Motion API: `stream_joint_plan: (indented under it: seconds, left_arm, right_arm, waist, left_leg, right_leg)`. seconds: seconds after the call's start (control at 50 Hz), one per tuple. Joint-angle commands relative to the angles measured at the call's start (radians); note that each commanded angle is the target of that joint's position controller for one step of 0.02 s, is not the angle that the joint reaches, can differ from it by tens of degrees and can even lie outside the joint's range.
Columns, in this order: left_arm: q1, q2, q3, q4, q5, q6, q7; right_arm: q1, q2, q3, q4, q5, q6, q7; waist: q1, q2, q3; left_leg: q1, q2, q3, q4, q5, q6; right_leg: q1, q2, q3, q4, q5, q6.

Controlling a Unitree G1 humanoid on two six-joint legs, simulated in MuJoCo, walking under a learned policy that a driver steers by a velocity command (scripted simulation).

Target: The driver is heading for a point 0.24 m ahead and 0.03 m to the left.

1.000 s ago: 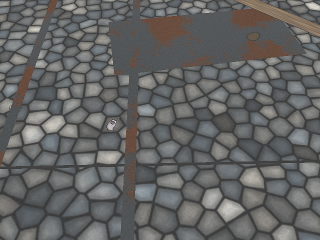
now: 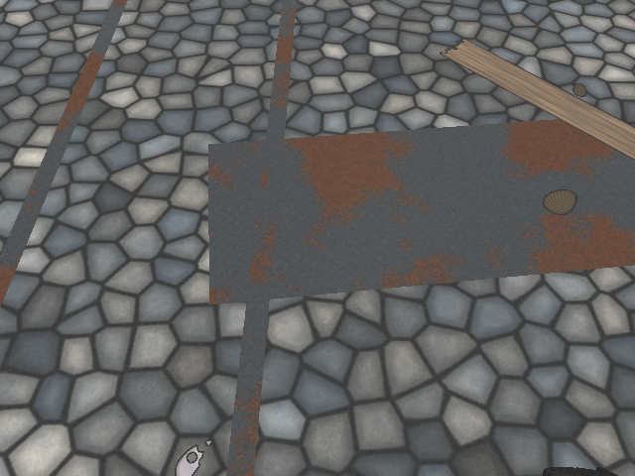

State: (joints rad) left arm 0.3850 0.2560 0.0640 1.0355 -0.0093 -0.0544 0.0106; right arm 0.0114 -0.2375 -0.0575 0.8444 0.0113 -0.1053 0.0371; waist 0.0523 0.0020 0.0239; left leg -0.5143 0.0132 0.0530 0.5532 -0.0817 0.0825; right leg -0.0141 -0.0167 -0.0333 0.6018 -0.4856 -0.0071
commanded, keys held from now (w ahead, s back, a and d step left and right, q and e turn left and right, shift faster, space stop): no key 1.00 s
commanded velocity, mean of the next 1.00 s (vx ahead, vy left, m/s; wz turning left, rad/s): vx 0.12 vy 0.00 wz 0.00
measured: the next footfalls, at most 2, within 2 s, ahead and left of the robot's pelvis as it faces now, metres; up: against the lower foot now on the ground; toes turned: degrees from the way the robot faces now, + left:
right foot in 0.40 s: +0.28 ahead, -0.13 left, +0.00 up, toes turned -1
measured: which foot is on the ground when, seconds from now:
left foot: down 0.00-1.00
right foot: up 0.00-0.38, down 0.40-1.00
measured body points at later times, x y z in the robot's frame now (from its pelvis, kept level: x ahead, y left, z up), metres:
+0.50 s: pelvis +0.17 +0.00 +0.01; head +0.19 -0.02 +0.46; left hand +0.30 +0.25 -0.11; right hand +0.25 -0.26 -0.13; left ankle +0.12 +0.10 -0.72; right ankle +0.24 -0.12 -0.72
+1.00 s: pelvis +0.19 -0.02 +0.01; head +0.20 -0.02 +0.46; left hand +0.30 +0.23 -0.13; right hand +0.20 -0.27 -0.14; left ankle +0.12 +0.10 -0.72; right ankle +0.24 -0.12 -0.72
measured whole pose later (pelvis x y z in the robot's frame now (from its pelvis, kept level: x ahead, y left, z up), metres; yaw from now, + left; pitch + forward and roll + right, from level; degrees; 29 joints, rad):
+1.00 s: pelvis +0.19 -0.02 +0.01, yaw +0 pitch -1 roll +0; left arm 0.07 0.21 0.06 1.05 0.00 0.01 0.03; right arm 0.25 -0.20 -0.03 1.11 -0.01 0.00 -0.04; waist -0.02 0.00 0.04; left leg -0.11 0.02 0.05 0.52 -0.39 -0.01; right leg -0.32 0.01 -0.03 0.54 -0.20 -0.02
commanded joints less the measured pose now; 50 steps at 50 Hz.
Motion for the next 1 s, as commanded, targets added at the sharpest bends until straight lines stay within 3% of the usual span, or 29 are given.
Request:
stream_joint_plan:
  seconds: [0.02, 0.04, 0.06, 0.08, 0.12, 0.16, 0.22, 0.26, 0.32, 0.38, 0.4, 0.42, 0.44, 0.46, 0.48, 0.52, 0.54, 0.66, 0.8, 1.0]
  left_arm:
    - [0.051, 0.073, -0.005, -0.066, -0.017, -0.057, -0.013]
    - [-0.045, 0.129, 0.010, -0.095, -0.036, -0.070, -0.014]
    - [-0.089, 0.127, 0.010, -0.101, -0.029, -0.071, -0.005]
    - [-0.109, 0.119, 0.018, -0.100, -0.011, -0.062, 0.004]
    - [-0.061, 0.076, 0.019, -0.090, -0.007, -0.030, 0.011]
    - [-0.052, 0.040, 0.014, -0.091, 0.001, -0.010, 0.016]
    - [-0.129, 0.027, 0.003, -0.114, 0.012, 0.001, 0.016]
    - [-0.184, 0.037, 0.002, -0.121, 0.008, 0.006, 0.012]
    - [-0.242, 0.058, 0.006, -0.130, 0.007, 0.016, 0.010]
    - [-0.234, 0.071, 0.014, -0.121, 0.021, 0.013, 0.008]
    - [-0.220, 0.107, 0.023, -0.114, 0.029, 0.011, 0.010]
    - [-0.222, 0.163, 0.033, -0.118, 0.030, 0.012, 0.016]
    - [-0.238, 0.137, 0.024, -0.110, 0.026, 0.020, 0.020]
    - [-0.249, 0.082, 0.015, -0.104, 0.016, 0.026, 0.014]
    - [-0.281, 0.067, 0.011, -0.107, 0.012, 0.031, 0.008]
    - [-0.319, 0.074, 0.011, -0.114, 0.014, 0.029, 0.001]
    - [-0.314, 0.083, 0.014, -0.106, 0.013, 0.025, 0.001]
    - [-0.300, 0.075, 0.013, -0.067, 0.008, 0.027, 0.010]
    - [-0.324, 0.066, 0.013, -0.047, 0.007, 0.047, 0.013]
    - [-0.332, 0.058, 0.010, -0.016, 0.008, 0.061, 0.019]
  right_arm:
    - [0.418, -0.218, -0.059, 0.061, -0.005, 0.004, -0.009]
    - [0.317, -0.176, -0.045, 0.042, -0.007, 0.001, -0.014]
    - [0.231, -0.149, -0.034, 0.020, -0.014, 0.000, -0.014]
    - [0.179, -0.118, -0.025, 0.017, -0.020, -0.002, -0.010]
    - [0.161, -0.085, -0.014, 0.034, -0.033, -0.006, -0.006]
    - [0.162, -0.101, -0.013, 0.054, -0.036, -0.008, -0.015]
    - [0.134, -0.135, -0.018, 0.063, -0.031, 0.006, -0.037]
    - [0.162, -0.150, -0.020, 0.080, -0.026, 0.017, -0.043]
    - [0.185, -0.141, -0.015, 0.109, -0.022, 0.032, -0.044]
    - [0.167, -0.122, -0.007, 0.123, -0.003, 0.046, -0.049]
    - [0.210, -0.103, -0.001, 0.133, -0.008, 0.045, -0.049]
    - [0.284, -0.085, 0.002, 0.141, -0.029, 0.041, -0.050]
    - [0.377, -0.042, 0.010, 0.168, -0.031, 0.042, -0.052]
    - [0.335, -0.048, 0.012, 0.166, -0.027, 0.053, -0.059]
    - [0.287, -0.073, 0.008, 0.156, -0.021, 0.068, -0.065]
    - [0.250, -0.106, 0.000, 0.160, -0.018, 0.094, -0.072]
    - [0.252, -0.104, 0.001, 0.164, -0.019, 0.100, -0.072]
    - [0.248, -0.091, 0.002, 0.192, -0.014, 0.099, -0.070]
    - [0.266, -0.077, 0.007, 0.224, -0.017, 0.107, -0.075]
    - [0.301, -0.061, 0.018, 0.250, -0.020, 0.097, -0.081]
  waist:
    - [-0.166, 0.216, -0.398]
    - [-0.154, 0.168, -0.246]
    - [-0.117, 0.066, -0.178]
    - [-0.085, 0.025, -0.123]
    - [-0.029, 0.058, -0.110]
    - [-0.002, 0.064, -0.101]
    - [-0.003, 0.078, -0.114]
    - [-0.030, 0.083, -0.128]
    - [-0.050, 0.083, -0.107]
    - [-0.019, 0.066, -0.087]
    - [-0.026, 0.019, -0.095]
    - [-0.084, -0.063, -0.128]
    - [-0.132, -0.162, -0.160]
    - [-0.106, -0.161, -0.148]
    - [-0.100, -0.139, -0.117]
    - [-0.089, -0.091, -0.083]
    - [-0.089, -0.083, -0.089]
    - [-0.072, -0.024, -0.115]
    - [-0.072, -0.004, -0.065]
    - [-0.063, -0.004, -0.009]
  left_leg:
    - [0.918, 0.379, -0.764, -0.230, -0.122, 0.260]
    - [0.781, 0.351, -0.582, -0.219, 0.079, 0.215]
    - [0.622, 0.316, -0.433, -0.216, 0.306, 0.190]
    - [0.487, 0.276, -0.326, -0.227, 0.459, 0.174]
    - [0.357, 0.238, -0.228, -0.267, 0.562, 0.158]
    - [0.294, 0.222, -0.161, -0.289, 0.653, 0.170]
    - [0.268, 0.179, -0.067, -0.293, 0.672, 0.146]
    - [0.288, 0.171, -0.051, -0.296, 0.624, 0.132]
    - [0.323, 0.185, -0.075, -0.281, 0.485, 0.124]
    - [0.317, 0.162, -0.093, -0.196, 0.285, 0.077]
    - [0.303, 0.117, -0.086, -0.149, 0.177, 0.033]
    - [0.244, 0.047, -0.052, -0.091, -0.001, -0.011]
    - [0.179, 0.006, -0.026, -0.080, -0.207, -0.050]
    - [0.201, 0.006, -0.021, -0.085, -0.243, -0.067]
    - [0.226, 0.008, -0.022, -0.106, -0.223, -0.070]
    - [0.252, 0.016, -0.026, -0.121, -0.179, -0.062]
    - [0.266, 0.022, -0.030, -0.124, -0.156, -0.059]
    - [0.296, 0.036, -0.034, -0.108, -0.035, -0.065]
    - [0.279, 0.038, -0.030, -0.119, -0.100, -0.068]
    - [0.231, 0.042, -0.032, -0.155, -0.209, -0.067]
  right_leg:
    - [-0.686, 0.050, 0.159, 0.742, -0.098, -0.024]
    - [-0.737, 0.005, 0.141, 0.771, -0.042, -0.031]
    - [-0.687, -0.047, 0.112, 0.731, 0.036, -0.024]
    - [-0.633, -0.073, 0.099, 0.666, 0.067, -0.014]
    - [-0.512, -0.097, 0.099, 0.578, 0.099, -0.011]
    - [-0.471, -0.094, 0.086, 0.467, 0.148, 0.004]
    - [-0.415, -0.084, 0.060, 0.221, 0.305, 0.020]
    - [-0.375, -0.063, 0.044, 0.122, 0.404, 0.023]
    - [-0.357, -0.053, 0.052, 0.030, 0.415, 0.015]
    - [-0.260, -0.034, 0.039, -0.138, 0.479, -0.021]
    - [-0.185, -0.068, 0.078, -0.190, 0.676, -0.041]
    - [-0.078, -0.145, 0.142, -0.143, 0.901, -0.074]
    - [-0.017, -0.204, 0.200, -0.122, 0.893, -0.153]
    - [-0.069, -0.198, 0.218, -0.143, 0.749, -0.168]
    - [-0.132, -0.166, 0.203, -0.161, 0.627, -0.143]
    - [-0.184, -0.110, 0.146, -0.149, 0.577, -0.096]
    - [-0.180, -0.098, 0.132, -0.139, 0.597, -0.087]
    - [-0.120, -0.077, 0.101, -0.083, 0.731, -0.097]
    - [-0.141, -0.058, 0.086, -0.096, 0.614, -0.088]
    - [-0.147, -0.038, 0.074, -0.127, 0.465, -0.066]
